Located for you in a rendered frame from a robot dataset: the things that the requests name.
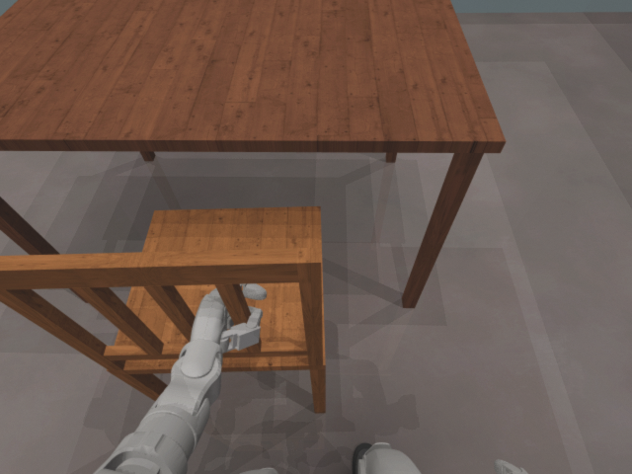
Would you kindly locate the right robot shin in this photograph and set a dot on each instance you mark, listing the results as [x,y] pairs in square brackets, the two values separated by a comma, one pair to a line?
[379,445]

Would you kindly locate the left robot hand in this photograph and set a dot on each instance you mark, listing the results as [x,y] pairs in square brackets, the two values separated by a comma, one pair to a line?
[213,319]

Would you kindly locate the table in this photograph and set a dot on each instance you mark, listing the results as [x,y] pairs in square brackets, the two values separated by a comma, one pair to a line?
[368,76]

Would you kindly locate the right robot foot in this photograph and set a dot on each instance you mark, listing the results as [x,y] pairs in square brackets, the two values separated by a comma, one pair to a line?
[359,453]

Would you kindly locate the robot left forearm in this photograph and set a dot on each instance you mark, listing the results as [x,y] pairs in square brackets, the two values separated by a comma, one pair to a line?
[170,431]

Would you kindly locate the chair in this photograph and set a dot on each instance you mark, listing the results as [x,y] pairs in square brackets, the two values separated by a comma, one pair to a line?
[186,255]

